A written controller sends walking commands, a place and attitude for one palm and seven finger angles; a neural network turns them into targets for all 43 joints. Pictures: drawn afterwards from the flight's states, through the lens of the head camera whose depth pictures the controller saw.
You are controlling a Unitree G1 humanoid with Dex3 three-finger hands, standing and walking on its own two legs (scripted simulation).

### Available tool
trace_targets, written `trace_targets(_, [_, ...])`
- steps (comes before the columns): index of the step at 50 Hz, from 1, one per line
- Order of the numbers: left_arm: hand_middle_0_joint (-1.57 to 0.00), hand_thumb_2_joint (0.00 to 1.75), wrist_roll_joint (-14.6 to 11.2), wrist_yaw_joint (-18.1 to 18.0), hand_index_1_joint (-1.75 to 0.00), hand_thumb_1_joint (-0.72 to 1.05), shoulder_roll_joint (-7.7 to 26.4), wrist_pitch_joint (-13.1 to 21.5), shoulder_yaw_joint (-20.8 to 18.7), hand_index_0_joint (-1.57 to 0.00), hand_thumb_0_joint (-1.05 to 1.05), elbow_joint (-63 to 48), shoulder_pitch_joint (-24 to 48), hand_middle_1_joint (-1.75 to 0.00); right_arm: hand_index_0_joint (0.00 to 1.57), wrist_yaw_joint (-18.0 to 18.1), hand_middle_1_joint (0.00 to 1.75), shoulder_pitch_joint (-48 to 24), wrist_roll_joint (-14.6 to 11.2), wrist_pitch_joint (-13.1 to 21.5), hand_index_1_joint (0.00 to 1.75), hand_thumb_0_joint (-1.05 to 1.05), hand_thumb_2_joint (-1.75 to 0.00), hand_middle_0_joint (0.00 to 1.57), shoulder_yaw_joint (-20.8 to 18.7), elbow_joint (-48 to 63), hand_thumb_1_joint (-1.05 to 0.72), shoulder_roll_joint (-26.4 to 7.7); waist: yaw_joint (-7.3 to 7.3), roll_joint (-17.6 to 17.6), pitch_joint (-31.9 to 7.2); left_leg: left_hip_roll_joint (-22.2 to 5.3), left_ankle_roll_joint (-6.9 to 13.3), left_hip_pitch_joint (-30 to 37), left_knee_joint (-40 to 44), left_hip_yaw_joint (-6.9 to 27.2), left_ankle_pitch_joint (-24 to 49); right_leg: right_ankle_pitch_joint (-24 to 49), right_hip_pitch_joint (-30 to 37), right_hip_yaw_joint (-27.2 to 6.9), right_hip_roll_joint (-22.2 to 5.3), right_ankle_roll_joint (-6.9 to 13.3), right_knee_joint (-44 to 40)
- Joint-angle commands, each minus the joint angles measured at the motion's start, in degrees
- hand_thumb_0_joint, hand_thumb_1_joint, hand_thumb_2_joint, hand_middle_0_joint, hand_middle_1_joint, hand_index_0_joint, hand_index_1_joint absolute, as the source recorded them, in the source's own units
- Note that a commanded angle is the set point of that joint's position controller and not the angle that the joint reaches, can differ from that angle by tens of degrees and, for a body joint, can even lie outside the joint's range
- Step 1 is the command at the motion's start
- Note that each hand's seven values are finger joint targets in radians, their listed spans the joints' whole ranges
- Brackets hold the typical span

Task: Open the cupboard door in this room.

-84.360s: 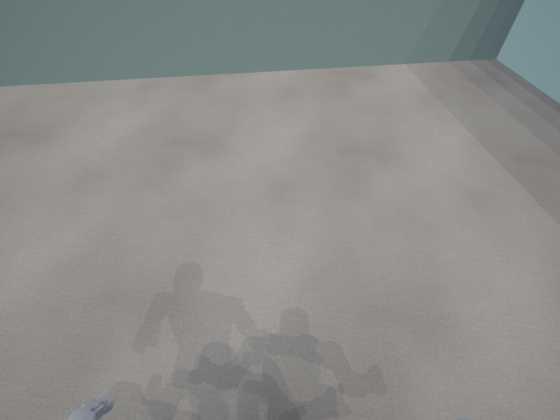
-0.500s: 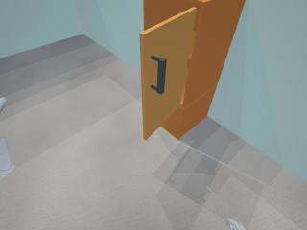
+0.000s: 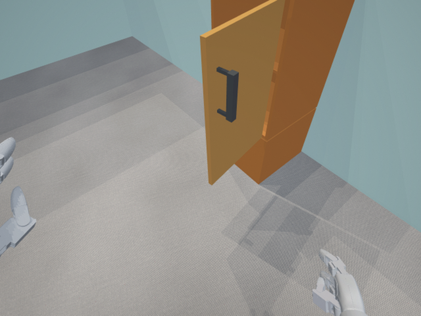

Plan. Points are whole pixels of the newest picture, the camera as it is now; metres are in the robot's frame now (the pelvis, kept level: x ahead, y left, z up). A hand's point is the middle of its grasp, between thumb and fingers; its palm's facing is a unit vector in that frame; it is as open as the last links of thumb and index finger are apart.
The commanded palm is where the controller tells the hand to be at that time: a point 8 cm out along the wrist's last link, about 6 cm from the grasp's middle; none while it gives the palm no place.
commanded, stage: let the arm hang, fingers relaxed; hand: left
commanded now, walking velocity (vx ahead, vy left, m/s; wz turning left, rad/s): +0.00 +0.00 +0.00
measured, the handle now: (226, 95) +0.67 +0.01 +0.05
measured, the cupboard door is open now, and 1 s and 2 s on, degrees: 99 99 99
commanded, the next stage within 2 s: look to check the result in 1.08 s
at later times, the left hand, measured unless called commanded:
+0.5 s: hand out of the picture -0.09 +0.23 -0.17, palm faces +0.10 -0.96 -0.25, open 7.2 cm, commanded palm none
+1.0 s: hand out of the picture -0.01 +0.23 -0.16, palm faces +0.07 -0.97 -0.22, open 7.4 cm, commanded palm none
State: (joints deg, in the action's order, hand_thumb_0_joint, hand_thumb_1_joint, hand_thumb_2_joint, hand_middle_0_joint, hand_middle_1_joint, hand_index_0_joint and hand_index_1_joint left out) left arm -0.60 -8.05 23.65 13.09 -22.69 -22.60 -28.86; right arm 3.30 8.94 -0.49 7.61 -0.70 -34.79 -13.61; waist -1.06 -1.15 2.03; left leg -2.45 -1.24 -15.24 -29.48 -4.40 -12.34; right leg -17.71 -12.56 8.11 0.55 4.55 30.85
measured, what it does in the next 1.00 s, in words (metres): shifts its weight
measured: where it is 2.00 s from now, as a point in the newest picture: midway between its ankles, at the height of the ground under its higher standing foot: outside the picture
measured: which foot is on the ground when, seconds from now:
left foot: down 0.00-1.00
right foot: down 0.00-1.00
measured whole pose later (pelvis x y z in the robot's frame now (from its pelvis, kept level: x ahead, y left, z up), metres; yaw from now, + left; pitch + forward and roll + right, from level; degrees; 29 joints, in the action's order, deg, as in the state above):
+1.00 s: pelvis -0.03 +0.04 +0.01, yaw +2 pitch -2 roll +0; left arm 1.2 -1.0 9.5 0.7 -1.5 64.0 -13.6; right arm 1.2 14.0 1.6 -0.3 -0.7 -64.0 -9.7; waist 0.1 -1.1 1.3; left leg 1.0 2.1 -13.5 -22.2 -3.6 -7.3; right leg -12.5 -11.0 8.3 -1.8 1.9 24.9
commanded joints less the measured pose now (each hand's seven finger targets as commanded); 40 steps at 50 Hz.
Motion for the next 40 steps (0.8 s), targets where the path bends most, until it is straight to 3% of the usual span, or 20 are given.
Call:
trace_targets(1, [-0.20, 0.90, 2.04, 7.98, -0.30, 0.90, -2.34, -12.44, 16.42, -0.20, 0.00, 31.03, 4.17, -0.30, 0.20, -3.69, 0.30, -0.07, 0.05, -2.31, 0.30, 0.00, -0.90, 0.20, -2.96, -2.59, -0.90, -9.93, 2.32, -0.72, -7.69, -5.53, 3.06, -0.49, -2.80, 7.03, 17.47, 18.25, -3.49, -7.76, -9.56, -2.38, 0.59])
trace_targets(3, [-0.20, 0.90, 2.19, 8.17, -0.30, 0.90, -2.29, -12.66, 16.78, -0.20, 0.00, 36.09, 8.00, -0.30, 0.20, -3.71, 0.30, -0.84, 0.94, -4.24, 0.30, 0.00, -0.90, 0.20, -1.92, -3.30, -0.90, -9.87, 1.07, 2.32, -6.30, -7.52, 6.10, -8.78, 1.11, 11.94, 10.39, 4.28, -1.64, -6.02, -6.58, -2.84, 2.51])
trace_targets(4, [-0.20, 0.90, 2.36, 8.18, -0.30, 0.90, -1.85, -12.61, 17.07, -0.20, 0.00, 39.00, 8.84, -0.30, 0.20, -3.60, 0.30, -1.97, 1.35, -4.83, 0.30, 0.00, -0.90, 0.20, -1.33, -3.47, -0.90, -9.96, 0.37, 6.71, -5.06, -7.02, 6.17, -11.07, 1.46, 12.68, 6.26, 2.76, -0.33, -7.23, -6.55, -2.68, 0.06])
trace_targets(5, [-0.20, 0.90, 2.81, 8.23, -0.30, 0.90, -1.06, -12.32, 17.15, -0.20, 0.00, 42.03, 10.00, -0.30, 0.20, -3.46, 0.30, -1.95, 1.68, -5.29, 0.30, 0.00, -0.90, 0.20, -1.19, -4.16, -0.90, -9.69, 0.28, 12.43, -5.57, -4.90, 4.99, -8.59, -0.86, 10.84, 4.98, 4.38, -1.22, -9.22, -8.62, -1.96, -4.00])
trace_targets(7, [-0.20, 0.90, 2.95, 7.67, -0.30, 0.90, 0.45, -12.66, 17.54, -0.20, 0.00, 48.26, 14.32, -0.30, 0.20, -3.42, 0.30, 0.21, 1.90, -6.93, 0.30, 0.00, -0.90, 0.20, -1.29, -6.61, -0.90, -8.09, 1.78, 17.18, -4.98, 0.02, 2.75, -3.62, -7.38, 5.56, 1.44, 4.80, -5.42, -11.50, -14.14, 1.80, -8.43])
trace_targets(9, [-0.20, 0.90, 2.59, 7.06, -0.30, 0.90, -1.01, -13.46, 18.72, -0.20, 0.00, 53.85, 16.59, -0.30, 0.20, -3.34, 0.30, 1.33, 2.29, -8.65, 0.30, 0.00, -0.90, 0.20, -0.80, -9.14, -0.90, -5.58, 2.51, 12.17, -1.72, 0.80, 2.06, -1.39, -9.83, 3.49, -5.27, 0.60, -9.55, -11.85, -15.42, 3.44, -11.06])
trace_targets(11, [-0.20, 0.90, 2.22, 6.84, -0.30, 0.90, -1.53, -13.81, 19.53, -0.20, 0.00, 58.90, 17.35, -0.30, 0.20, -3.48, 0.30, 2.98, 2.38, -9.18, 0.30, 0.00, -0.90, 0.20, -0.32, -11.80, -0.90, -4.43, 3.14, 3.19, -0.55, -0.87, 2.44, 1.80, -4.32, 4.50, 1.25, -5.27, -11.35, -9.85, -13.34, 1.69, -10.10])
trace_targets(12, [-0.20, 0.90, 1.98, 6.79, -0.30, 0.90, -2.00, -13.88, 19.86, -0.20, 0.00, 61.22, 16.42, -0.30, 0.20, -3.50, 0.30, 3.44, 2.39, -9.22, 0.30, 0.00, -0.90, 0.20, -0.08, -12.68, -0.90, -4.83, 2.73, -2.68, -0.71, -2.33, 3.03, 1.21, -0.63, 7.38, 3.31, -7.46, -10.25, -8.19, -10.70, 0.05, -8.21])
trace_targets(14, [-0.20, 0.90, 1.42, 6.87, -0.30, 0.90, -3.51, -13.97, 20.12, -0.20, 0.00, 66.86, 13.65, -0.30, 0.20, -3.17, 0.30, 2.83, 2.60, -8.97, 0.30, 0.00, -0.90, 0.20, 0.15, -14.98, -0.90, -5.02, 1.24, -11.02, 1.87, -3.84, 4.07, -7.49, 7.27, 11.89, -4.86, -7.46, -3.18, -7.17, -7.27, -1.42, -7.01])
trace_targets(16, [-0.20, 0.90, 1.39, 6.82, -0.30, 0.90, -5.30, -13.72, 19.27, -0.20, 0.00, 71.19, 9.80, -0.30, 0.20, -2.59, 0.30, 3.15, 2.72, -8.80, 0.30, 0.00, -0.90, 0.20, -0.14, -16.48, -0.90, -4.43, -0.03, -14.84, -0.36, -3.73, 4.14, -9.90, 10.86, 12.55, -11.02, -4.76, 2.58, -6.84, -6.51, -1.19, -7.08])
trace_targets(19, [-0.20, 0.90, 1.22, 7.01, -0.30, 0.90, -5.30, -13.28, 19.55, -0.20, 0.00, 76.14, 8.57, -0.30, 0.20, -2.26, 0.30, 6.24, 2.25, -8.72, 0.30, 0.00, -0.90, 0.20, -0.38, -19.37, -0.90, -3.69, 0.01, -9.39, -3.97, -3.45, 3.82, -7.23, 11.57, 12.05, -11.60, -3.75, 5.55, -6.86, -6.91, -0.70, -8.98])
trace_targets(22, [-0.20, 0.90, 1.24, 6.98, -0.30, 0.90, -5.03, -13.02, 19.53, -0.20, 0.00, 79.30, 9.40, -0.30, 0.20, -2.06, 0.30, 9.20, 1.96, -8.71, 0.30, 0.00, -0.90, 0.20, -0.93, -21.67, -0.90, -3.54, 0.87, -1.79, -1.60, -3.09, 3.58, -4.10, 10.77, 10.99, -9.75, -6.45, 1.71, -6.52, -7.53, -0.01, -11.45])
trace_targets(26, [-0.20, 0.90, 1.45, 6.92, -0.30, 0.90, -4.76, -13.22, 19.51, -0.20, 0.00, 82.16, 10.15, -0.30, 0.20, -2.01, 0.30, 11.81, 2.01, -9.15, 0.30, 0.00, -0.90, 0.20, -1.40, -24.49, -0.90, -3.00, 1.85, 2.38, 4.09, -1.94, 3.52, -2.15, 8.04, 8.96, -10.43, -14.39, -6.39, -7.73, -9.19, 0.63, -15.46])
trace_targets(29, [-0.20, 0.90, 1.38, 6.73, -0.30, 0.90, -4.92, -13.09, 19.56, -0.20, 0.00, 83.43, 10.89, -0.30, 0.20, -1.98, 0.30, 13.65, 1.97, -9.15, 0.30, 0.00, -0.90, 0.20, -1.32, -26.35, -0.90, -1.64, 2.60, 3.90, 2.99, -1.28, 3.39, 1.70, 4.33, 7.25, -7.26, -15.56, -9.50, -8.69, -10.51, 1.32, -16.21])
trace_targets(33, [-0.20, 0.90, 1.32, 6.64, -0.30, 0.90, -4.97, -13.02, 19.63, -0.20, 0.00, 84.55, 11.31, -0.30, 0.20, -2.00, 0.30, 13.18, 1.97, -8.79, 0.30, 0.00, -0.90, 0.20, -1.13, -27.43, -0.90, -1.21, 2.35, 2.05, 3.85, -2.07, 3.58, 0.78, 6.21, 8.07, -6.66, -13.74, -9.16, -8.03, -10.00, 1.01, -14.68])
trace_targets(35, [-0.20, 0.90, 1.36, 6.63, -0.30, 0.90, -5.11, -13.33, 19.59, -0.20, 0.00, 85.14, 11.02, -0.30, 0.20, -1.96, 0.30, 12.37, 2.18, -8.80, 0.30, 0.00, -0.90, 0.20, -1.19, -27.57, -0.90, -1.67, 1.99, -0.18, 5.77, -3.11, 3.74, -2.27, 9.99, 10.39, -11.13, -14.22, -8.31, -7.42, -8.39, 0.26, -13.13])
trace_targets(38, [-0.20, 0.90, 1.48, 6.68, -0.30, 0.90, -5.34, -13.47, 19.44, -0.20, 0.00, 85.72, 9.57, -0.30, 0.20, -1.78, 0.30, 10.09, 2.29, -8.28, 0.30, 0.00, -0.90, 0.20, -1.30, -27.41, -0.90, -2.73, 0.56, -4.13, 7.11, -4.61, 4.19, -7.73, 16.89, 13.94, -16.40, -8.36, -2.88, -6.43, -6.22, -0.99, -9.83])
trace_targets(40, [-0.20, 0.90, 1.55, 6.72, -0.30, 0.90, -5.75, -13.30, 19.54, -0.20, 0.00, 86.13, 8.64, -0.30, 0.20, -1.72, 0.30, 8.37, 2.23, -8.02, 0.30, 0.00, -0.90, 0.20, -1.47, -27.15, -0.90, -3.23, -0.24, -3.77, 5.85, -4.50, 4.17, -8.04, 18.12, 14.03, -16.29, -5.12, 0.07, -6.42, -5.89, -1.26, -9.64])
